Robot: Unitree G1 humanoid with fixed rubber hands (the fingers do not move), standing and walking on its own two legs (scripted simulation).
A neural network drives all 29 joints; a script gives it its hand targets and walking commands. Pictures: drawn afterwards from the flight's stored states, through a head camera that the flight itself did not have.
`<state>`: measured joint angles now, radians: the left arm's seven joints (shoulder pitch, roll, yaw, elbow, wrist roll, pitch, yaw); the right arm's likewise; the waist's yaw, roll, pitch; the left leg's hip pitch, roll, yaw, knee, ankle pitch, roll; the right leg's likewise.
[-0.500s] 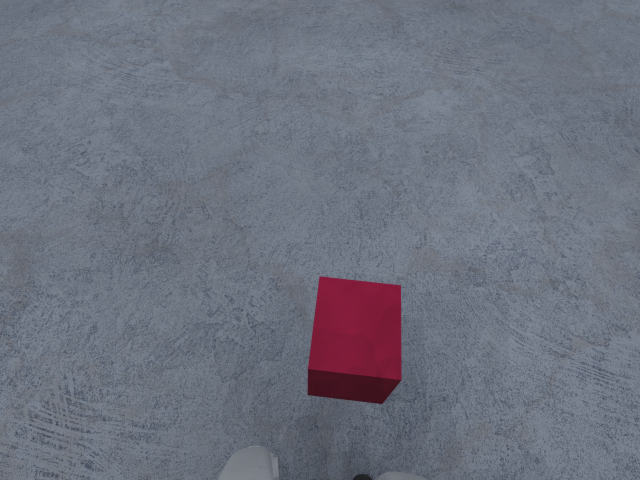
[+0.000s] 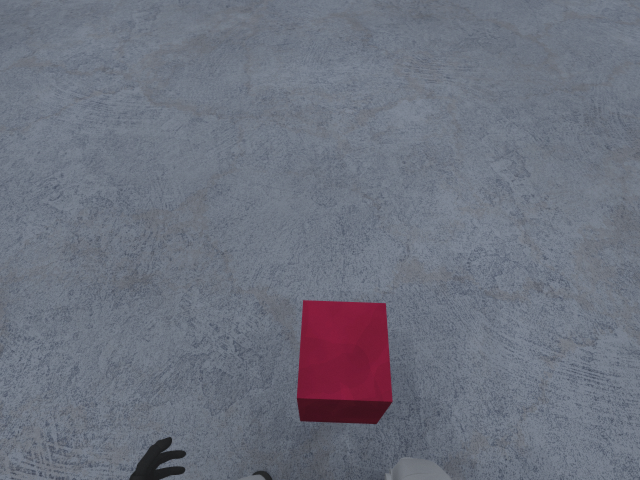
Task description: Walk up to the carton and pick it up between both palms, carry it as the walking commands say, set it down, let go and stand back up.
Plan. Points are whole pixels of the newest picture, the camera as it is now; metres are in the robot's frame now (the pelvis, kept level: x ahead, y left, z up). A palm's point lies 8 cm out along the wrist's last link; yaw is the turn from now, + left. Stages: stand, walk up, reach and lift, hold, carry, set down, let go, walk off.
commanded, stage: walk up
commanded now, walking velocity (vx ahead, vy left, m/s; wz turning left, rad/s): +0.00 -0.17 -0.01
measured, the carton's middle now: (341, 364) +0.44 -0.06 -0.64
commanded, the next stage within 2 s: stand in 1.50 s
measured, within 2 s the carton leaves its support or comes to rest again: neither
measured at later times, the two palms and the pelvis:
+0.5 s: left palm out of the picture +0.06 +0.17 -0.14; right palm out of the picture +0.01 -0.26 -0.14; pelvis +0.00 -0.04 +0.00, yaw -1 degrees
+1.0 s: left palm out of the picture +0.01 +0.17 -0.15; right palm out of the picture -0.05 -0.31 -0.13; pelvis -0.02 -0.07 +0.00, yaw -2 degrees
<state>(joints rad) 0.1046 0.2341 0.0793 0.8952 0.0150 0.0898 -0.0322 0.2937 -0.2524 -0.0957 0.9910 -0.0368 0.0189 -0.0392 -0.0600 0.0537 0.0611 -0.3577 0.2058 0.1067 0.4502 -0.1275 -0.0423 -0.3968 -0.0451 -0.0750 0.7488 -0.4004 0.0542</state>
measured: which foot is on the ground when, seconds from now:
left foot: down 0.00-0.06, up 0.08-0.36, down 0.38-1.00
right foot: up 0.00-0.04, down 0.06-0.76, up 0.78-1.00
